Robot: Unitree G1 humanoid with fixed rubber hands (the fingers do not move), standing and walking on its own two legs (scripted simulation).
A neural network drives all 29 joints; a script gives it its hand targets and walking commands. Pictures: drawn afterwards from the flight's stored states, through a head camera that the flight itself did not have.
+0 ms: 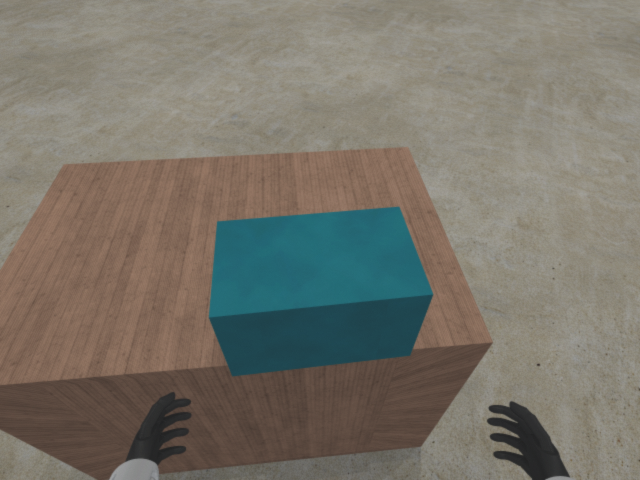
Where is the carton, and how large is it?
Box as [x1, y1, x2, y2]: [209, 207, 432, 375]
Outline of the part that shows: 399,207 217,221 209,318 232,375 394,357 410,354 432,296 432,292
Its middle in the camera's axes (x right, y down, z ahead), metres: -0.01 +0.08 +0.63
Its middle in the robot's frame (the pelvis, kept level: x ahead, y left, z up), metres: +0.41 +0.03 -0.05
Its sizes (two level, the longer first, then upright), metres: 0.299 0.178 0.181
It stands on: a pedestal, 0.64 m high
